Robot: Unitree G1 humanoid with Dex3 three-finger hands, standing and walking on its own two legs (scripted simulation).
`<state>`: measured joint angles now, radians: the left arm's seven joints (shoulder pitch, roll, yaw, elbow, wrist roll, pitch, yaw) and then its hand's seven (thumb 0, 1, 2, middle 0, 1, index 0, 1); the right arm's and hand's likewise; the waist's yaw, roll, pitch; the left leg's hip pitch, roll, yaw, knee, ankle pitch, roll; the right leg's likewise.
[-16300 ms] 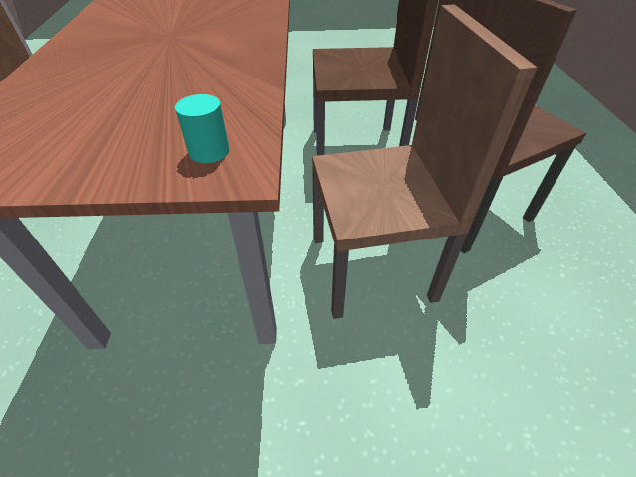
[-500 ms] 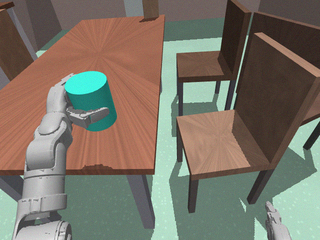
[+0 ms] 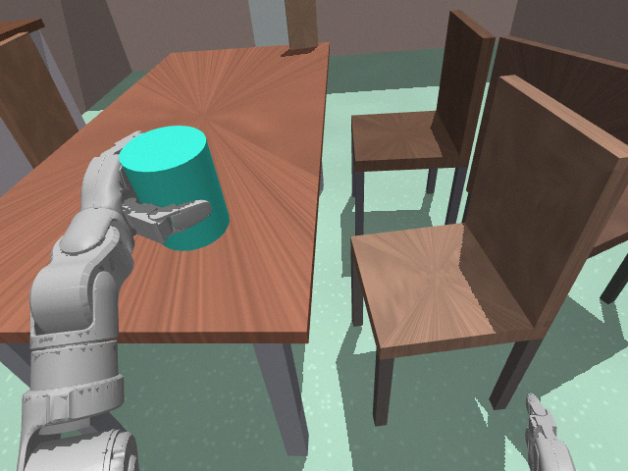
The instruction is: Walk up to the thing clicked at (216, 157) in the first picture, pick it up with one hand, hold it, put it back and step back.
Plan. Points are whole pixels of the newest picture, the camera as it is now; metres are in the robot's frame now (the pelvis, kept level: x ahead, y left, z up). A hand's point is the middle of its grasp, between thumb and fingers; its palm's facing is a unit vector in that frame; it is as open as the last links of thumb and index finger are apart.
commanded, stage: lift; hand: left
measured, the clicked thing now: (180, 189) +0.36 +0.16 +0.25
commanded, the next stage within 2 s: hold in 0.08 s
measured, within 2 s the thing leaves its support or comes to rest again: neither
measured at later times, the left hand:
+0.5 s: hand (155, 178) +0.35 +0.18 +0.28, palm faces +0.12 -0.99 -0.01, open 11.8 cm
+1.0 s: hand (163, 184) +0.34 +0.17 +0.27, palm faces +0.12 -0.99 -0.01, open 11.8 cm
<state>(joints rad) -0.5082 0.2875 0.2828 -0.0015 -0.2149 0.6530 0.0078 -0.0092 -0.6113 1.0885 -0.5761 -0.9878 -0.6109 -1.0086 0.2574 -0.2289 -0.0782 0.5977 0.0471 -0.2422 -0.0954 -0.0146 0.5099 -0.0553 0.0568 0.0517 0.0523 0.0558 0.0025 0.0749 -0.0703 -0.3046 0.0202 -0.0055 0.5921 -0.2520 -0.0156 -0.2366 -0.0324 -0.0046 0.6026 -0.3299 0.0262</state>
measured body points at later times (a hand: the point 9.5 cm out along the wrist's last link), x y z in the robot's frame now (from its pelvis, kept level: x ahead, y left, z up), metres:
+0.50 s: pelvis +0.00 +0.01 +0.00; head -0.04 -0.02 +0.45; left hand +0.34 +0.23 +0.28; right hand +0.18 -0.24 -0.06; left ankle +0.04 +0.13 -0.73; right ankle +0.00 -0.13 -0.73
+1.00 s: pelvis -0.01 +0.01 +0.00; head -0.05 -0.03 +0.44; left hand +0.33 +0.22 +0.28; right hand +0.17 -0.24 -0.07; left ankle +0.04 +0.13 -0.73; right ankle +0.00 -0.13 -0.73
